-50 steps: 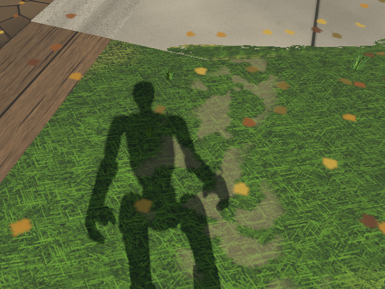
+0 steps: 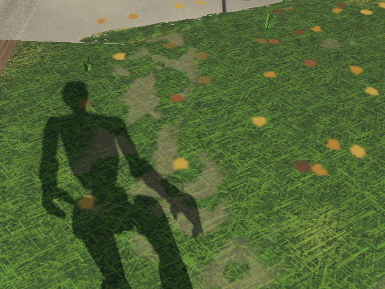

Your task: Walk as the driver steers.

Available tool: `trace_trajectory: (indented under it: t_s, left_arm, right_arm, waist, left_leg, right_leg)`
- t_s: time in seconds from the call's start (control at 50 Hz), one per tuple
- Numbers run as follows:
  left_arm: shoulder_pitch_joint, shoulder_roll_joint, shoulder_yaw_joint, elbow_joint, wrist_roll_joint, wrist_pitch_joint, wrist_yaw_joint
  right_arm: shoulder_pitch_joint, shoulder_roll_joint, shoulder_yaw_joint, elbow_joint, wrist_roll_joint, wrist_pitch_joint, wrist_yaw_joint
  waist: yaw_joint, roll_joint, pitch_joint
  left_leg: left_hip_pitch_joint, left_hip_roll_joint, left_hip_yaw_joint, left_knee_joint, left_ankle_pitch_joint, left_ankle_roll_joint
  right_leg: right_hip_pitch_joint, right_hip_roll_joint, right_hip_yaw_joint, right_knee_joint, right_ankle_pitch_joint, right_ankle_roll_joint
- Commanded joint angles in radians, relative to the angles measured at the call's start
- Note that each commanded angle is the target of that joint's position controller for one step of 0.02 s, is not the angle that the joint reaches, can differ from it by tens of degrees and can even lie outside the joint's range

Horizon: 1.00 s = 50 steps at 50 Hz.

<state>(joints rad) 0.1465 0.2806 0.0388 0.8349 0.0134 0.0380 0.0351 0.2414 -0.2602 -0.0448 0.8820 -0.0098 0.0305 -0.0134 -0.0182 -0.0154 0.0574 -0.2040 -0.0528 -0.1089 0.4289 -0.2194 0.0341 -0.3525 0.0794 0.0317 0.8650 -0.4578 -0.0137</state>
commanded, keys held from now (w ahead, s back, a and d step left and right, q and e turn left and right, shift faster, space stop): q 0.24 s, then w+q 0.02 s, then w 0.12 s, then no key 0.18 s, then e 0.44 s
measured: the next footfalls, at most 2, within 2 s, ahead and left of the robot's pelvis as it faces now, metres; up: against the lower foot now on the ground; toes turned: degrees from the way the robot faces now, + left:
right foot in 0.20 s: +0.04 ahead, -0.12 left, +0.00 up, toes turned +11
left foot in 0.64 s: +0.08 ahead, +0.11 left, +0.00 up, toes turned +13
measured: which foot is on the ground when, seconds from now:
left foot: down 0.00-0.20, up 0.22-0.62, down 0.64-1.00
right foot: up 0.00-0.18, down 0.20-0.64, up 0.66-1.00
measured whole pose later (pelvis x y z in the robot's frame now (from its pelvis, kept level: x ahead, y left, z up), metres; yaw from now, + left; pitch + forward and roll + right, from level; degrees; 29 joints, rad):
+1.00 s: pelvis +0.05 +0.00 -0.01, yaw +3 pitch -1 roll +1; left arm 0.21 0.26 0.06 0.86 0.02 0.07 -0.02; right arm 0.17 -0.26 -0.04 0.89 -0.03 0.01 -0.04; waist 0.01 -0.01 0.08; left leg -0.19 0.03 0.18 0.46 -0.25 0.03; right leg -0.38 -0.02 -0.05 0.80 -0.42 -0.01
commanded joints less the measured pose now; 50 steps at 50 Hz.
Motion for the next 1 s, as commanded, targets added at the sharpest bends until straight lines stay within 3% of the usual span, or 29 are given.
trace_trajectory:
  t_s: [0.02, 0.1, 0.14, 0.18, 0.2, 0.22, 0.24, 0.26, 0.28, 0.32, 0.38, 0.46, 0.54, 0.58, 0.6, 0.62, 0.64, 0.66, 0.68, 0.7, 0.74, 0.78, 0.86, 0.92, 1.0]
  left_arm:
    - [-0.004, 0.070, 0.017, -0.059, -0.001, -0.010, -0.006]
    - [-0.017, 0.071, 0.011, -0.088, -0.011, -0.018, -0.001]
    - [0.029, 0.082, 0.013, -0.086, -0.014, -0.024, 0.003]
    - [0.118, 0.088, 0.017, -0.066, -0.006, -0.036, 0.013]
    - [0.135, 0.165, 0.033, -0.067, 0.009, -0.041, 0.023]
    - [0.068, 0.275, 0.052, -0.104, 0.011, -0.034, 0.022]
    - [0.064, 0.247, 0.049, -0.102, 0.022, -0.028, 0.015]
    - [0.046, 0.170, 0.028, -0.113, 0.023, -0.030, 0.007]
    - [0.019, 0.129, 0.018, -0.115, 0.022, -0.034, 0.002]
    - [0.038, 0.122, 0.015, -0.109, 0.018, -0.046, 0.004]
    - [0.153, 0.128, 0.021, -0.059, 0.013, -0.073, -0.005]
    - [0.199, 0.119, 0.021, -0.012, 0.008, -0.097, -0.010]
    - [0.213, 0.110, 0.014, 0.023, 0.014, -0.088, -0.023]
    - [0.225, 0.093, 0.006, 0.046, 0.008, -0.079, -0.027]
    - [0.206, 0.081, -0.002, 0.053, -0.001, -0.076, -0.027]
    - [0.208, 0.073, -0.008, 0.056, -0.005, -0.079, -0.025]
    - [0.211, 0.047, -0.019, 0.033, -0.010, -0.085, -0.026]
    - [0.271, -0.015, -0.034, 0.040, -0.024, -0.071, -0.019]
    - [0.227, 0.055, -0.016, 0.047, -0.016, -0.048, -0.005]
    - [0.180, 0.077, -0.005, 0.040, -0.012, -0.037, -0.003]
    - [0.194, 0.071, 0.010, 0.056, -0.001, -0.020, -0.012]
    - [0.227, 0.043, 0.015, 0.072, 0.009, -0.010, -0.020]
    - [0.166, 0.033, 0.028, 0.039, 0.009, 0.010, -0.033]
    - [0.106, 0.016, 0.024, -0.001, 0.009, 0.021, -0.050]
    - [0.083, 0.034, 0.029, -0.043, 0.002, 0.023, -0.066]
  right_arm:
    - [-0.014, -0.173, -0.052, -0.055, 0.002, 0.005, -0.006]
    - [0.001, -0.202, -0.072, -0.057, -0.004, 0.015, 0.002]
    - [-0.043, -0.211, -0.078, -0.072, -0.004, 0.020, 0.010]
    - [-0.106, -0.201, -0.076, -0.093, 0.008, 0.023, 0.013]
    - [-0.084, -0.153, -0.064, -0.108, 0.012, 0.019, 0.012]
    - [-0.028, -0.076, -0.046, -0.126, 0.014, 0.014, 0.008]
    - [-0.037, -0.171, -0.067, -0.107, -0.015, 0.017, 0.001]
    - [-0.031, -0.193, -0.076, -0.091, -0.014, 0.020, 0.006]
    - [-0.025, -0.176, -0.074, -0.078, -0.018, 0.022, 0.017]
    - [-0.017, -0.155, -0.066, -0.071, -0.028, 0.023, 0.047]
    - [-0.074, -0.132, -0.053, -0.076, -0.031, 0.008, 0.061]
    - [-0.105, -0.094, -0.035, -0.067, -0.027, -0.005, 0.045]
    - [-0.140, -0.054, -0.008, -0.069, -0.010, -0.007, 0.032]
    - [-0.116, -0.041, 0.001, -0.052, -0.002, -0.009, 0.021]
    - [-0.072, -0.029, 0.006, -0.030, -0.006, -0.015, 0.012]
    - [-0.029, -0.062, 0.002, -0.009, -0.018, -0.026, -0.002]
    - [0.047, -0.138, -0.011, 0.005, -0.033, -0.040, -0.018]
    - [0.010, -0.197, -0.016, 0.003, -0.013, -0.040, -0.025]
    - [0.004, -0.166, -0.016, 0.006, 0.004, -0.035, -0.025]
    - [-0.018, -0.141, -0.008, -0.003, 0.002, -0.038, -0.025]
    - [-0.063, -0.120, -0.001, -0.018, 0.001, -0.035, -0.036]
    - [-0.077, -0.113, -0.004, -0.025, 0.001, -0.032, -0.041]
    - [-0.078, -0.095, -0.006, -0.032, -0.011, -0.029, -0.045]
    - [-0.069, -0.115, -0.015, -0.033, -0.017, -0.029, -0.039]
    - [-0.074, -0.159, -0.034, -0.046, -0.022, -0.026, -0.022]
  waist:
    - [0.008, 0.140, -0.058]
    - [-0.017, 0.170, -0.099]
    - [0.005, 0.185, -0.112]
    - [0.065, 0.160, -0.112]
    - [0.049, 0.020, -0.112]
    - [0.010, -0.230, -0.107]
    - [0.021, -0.159, -0.092]
    - [0.001, -0.082, -0.072]
    - [-0.007, -0.080, -0.033]
    - [0.003, -0.160, -0.016]
    - [0.050, -0.105, 0.010]
    - [0.059, -0.100, 0.016]
    - [0.062, -0.157, -0.032]
    - [0.049, -0.156, -0.050]
    - [0.010, -0.122, -0.049]
    - [-0.011, -0.063, -0.066]
    - [-0.022, 0.042, -0.141]
    - [0.022, 0.182, -0.143]
    - [-0.012, 0.167, -0.135]
    - [-0.020, 0.155, -0.090]
    - [0.014, 0.134, -0.049]
    - [0.039, 0.123, -0.049]
    - [0.034, 0.146, -0.031]
    - [0.020, 0.154, -0.039]
    - [0.016, 0.160, -0.074]
  left_leg:
    - [0.099, 0.200, -0.237, -0.104, 0.363, 0.179]
    - [0.097, 0.205, -0.303, -0.073, 0.374, 0.173]
    - [0.051, 0.190, -0.331, -0.056, 0.378, 0.146]
    - [-0.053, 0.127, -0.319, -0.001, 0.246, 0.071]
    - [-0.166, 0.050, -0.247, 0.114, 0.036, 0.013]
    - [-0.327, -0.120, -0.045, 0.307, -0.299, -0.034]
    - [-0.299, -0.049, -0.014, 0.506, -0.367, -0.036]
    - [-0.288, -0.021, -0.028, 0.578, -0.300, -0.021]
    - [-0.301, -0.007, -0.022, 0.615, -0.224, -0.016]
    - [-0.362, -0.004, 0.001, 0.649, -0.151, -0.024]
    - [-0.433, -0.013, -0.010, 0.580, -0.108, -0.035]
    - [-0.386, -0.005, 0.015, 0.423, -0.118, -0.052]
    - [-0.166, 0.011, 0.138, 0.224, -0.141, -0.035]
    - [-0.049, 0.008, 0.154, 0.101, -0.053, -0.011]
    - [0.060, 0.011, 0.153, -0.046, 0.066, 0.002]
    - [0.202, 0.066, 0.086, -0.146, 0.195, 0.006]
    - [0.364, 0.253, -0.081, -0.142, 0.371, 0.020]
    - [0.326, 0.389, -0.182, -0.096, 0.584, 0.136]
    - [0.267, 0.394, -0.182, -0.093, 0.488, 0.196]
    - [0.233, 0.382, -0.169, -0.123, 0.438, 0.206]
    - [0.152, 0.348, -0.080, -0.150, 0.454, 0.187]
    - [0.101, 0.319, 0.004, -0.150, 0.474, 0.176]
    - [0.055, 0.313, 0.083, -0.155, 0.370, 0.188]
    - [0.052, 0.329, 0.108, -0.128, 0.347, 0.191]
    - [0.052, 0.367, 0.114, -0.066, 0.354, 0.176]
  right_leg:
    - [-0.103, -0.020, 0.002, 0.015, 0.000, 0.042]
    - [-0.032, -0.014, 0.000, -0.143, 0.016, 0.043]
    - [0.063, -0.001, -0.002, -0.260, 0.048, 0.030]
    - [0.235, -0.009, -0.001, -0.519, 0.207, 0.016]
    - [0.321, -0.171, 0.159, -0.641, 0.146, -0.018]
    - [0.343, -0.434, 0.456, -0.704, 0.172, -0.115]
    - [0.215, -0.485, 0.451, -0.659, 0.273, -0.201]
    - [0.186, -0.429, 0.384, -0.670, 0.169, -0.200]
    - [0.164, -0.357, 0.309, -0.688, 0.044, -0.168]
    - [0.230, -0.287, 0.245, -0.721, -0.040, -0.142]
    - [0.342, -0.297, 0.236, -0.735, -0.008, -0.162]
    - [0.389, -0.310, 0.147, -0.669, 0.418, -0.188]
    - [0.292, -0.294, 0.056, -0.562, 0.762, -0.189]
    - [0.252, -0.289, 0.074, -0.521, 0.783, -0.167]
    - [0.202, -0.273, 0.076, -0.490, 0.734, -0.137]
    - [0.129, -0.257, 0.080, -0.465, 0.662, -0.092]
    - [0.046, -0.214, 0.056, -0.384, 0.446, -0.049]
    - [0.007, -0.113, -0.018, -0.331, 0.049, -0.032]
    - [0.017, -0.094, -0.027, -0.236, -0.090, -0.031]
    - [-0.036, -0.075, -0.014, -0.123, -0.130, -0.028]
    - [-0.072, -0.085, 0.000, 0.056, -0.099, -0.013]
    - [-0.064, -0.086, -0.013, 0.150, -0.041, 0.006]
    - [-0.096, -0.098, -0.041, 0.134, 0.018, 0.031]
    - [-0.067, -0.107, -0.063, 0.012, 0.034, 0.023]
    - [0.016, -0.100, -0.096, -0.113, 0.038, -0.011]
